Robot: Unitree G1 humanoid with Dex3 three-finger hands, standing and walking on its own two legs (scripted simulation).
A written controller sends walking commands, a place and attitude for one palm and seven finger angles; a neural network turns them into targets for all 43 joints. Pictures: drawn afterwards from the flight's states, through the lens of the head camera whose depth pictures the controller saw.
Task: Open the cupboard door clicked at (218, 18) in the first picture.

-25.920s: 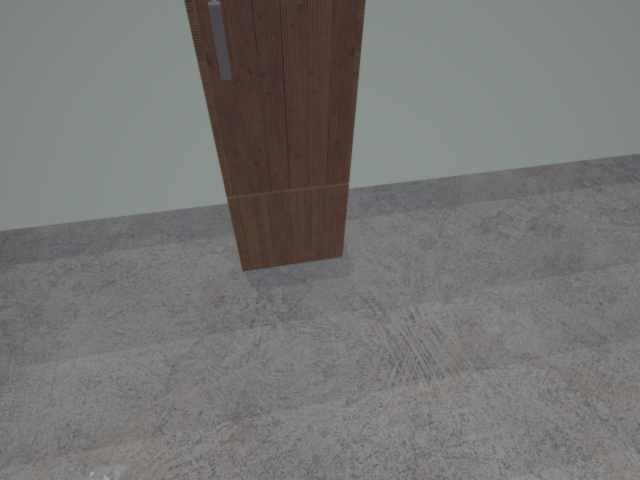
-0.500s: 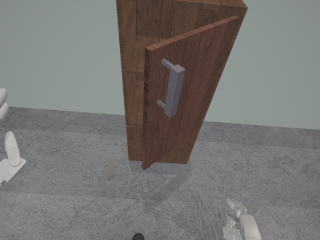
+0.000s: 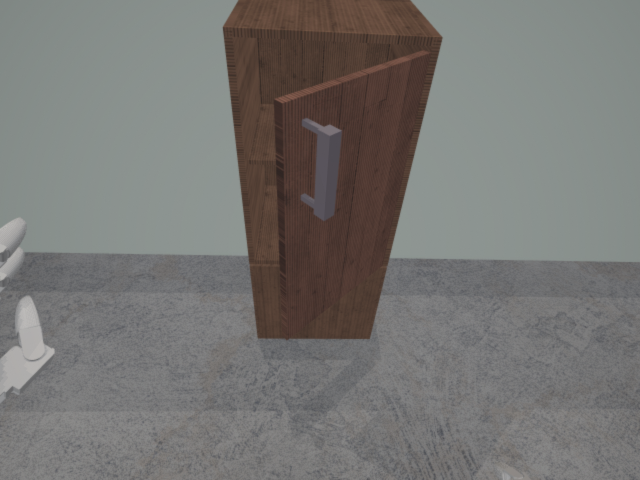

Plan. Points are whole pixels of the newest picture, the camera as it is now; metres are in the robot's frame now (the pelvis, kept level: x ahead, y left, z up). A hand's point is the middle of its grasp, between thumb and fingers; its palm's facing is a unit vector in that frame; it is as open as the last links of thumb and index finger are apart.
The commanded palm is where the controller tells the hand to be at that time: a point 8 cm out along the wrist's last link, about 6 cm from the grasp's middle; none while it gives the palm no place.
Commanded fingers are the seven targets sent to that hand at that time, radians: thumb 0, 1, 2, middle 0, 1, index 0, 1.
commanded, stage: stop stepping back and stand still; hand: left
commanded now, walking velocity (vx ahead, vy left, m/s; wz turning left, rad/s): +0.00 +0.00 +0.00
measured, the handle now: (316, 170) +0.54 +0.05 +0.14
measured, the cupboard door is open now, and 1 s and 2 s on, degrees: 43 43 43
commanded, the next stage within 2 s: let the arm hang, fingers relaxed in 0.40 s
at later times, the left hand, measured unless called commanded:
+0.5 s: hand (17, 378) +0.16 +0.28 +0.16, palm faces +0.47 -0.78 -0.41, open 7.4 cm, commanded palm none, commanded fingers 0.00 0.90 0.90 -0.20 -0.30 -0.20 -0.30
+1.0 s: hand out of the picture -0.12 +0.16 -0.17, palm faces +0.13 -0.98 -0.16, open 7.2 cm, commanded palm none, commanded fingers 0.00 0.90 0.90 -0.20 -0.30 -0.20 -0.30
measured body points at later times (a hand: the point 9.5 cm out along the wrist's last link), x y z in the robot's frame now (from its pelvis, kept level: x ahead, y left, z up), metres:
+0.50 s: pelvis -0.03 +0.00 +0.01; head -0.03 +0.01 +0.46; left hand +0.13 +0.32 +0.18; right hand +0.14 -0.22 -0.08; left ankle +0.05 +0.11 -0.73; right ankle -0.06 -0.11 -0.73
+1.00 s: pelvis -0.02 +0.00 +0.00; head +0.00 +0.01 +0.45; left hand -0.12 +0.21 -0.15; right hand -0.03 -0.24 -0.15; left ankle +0.05 +0.11 -0.73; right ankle -0.06 -0.10 -0.73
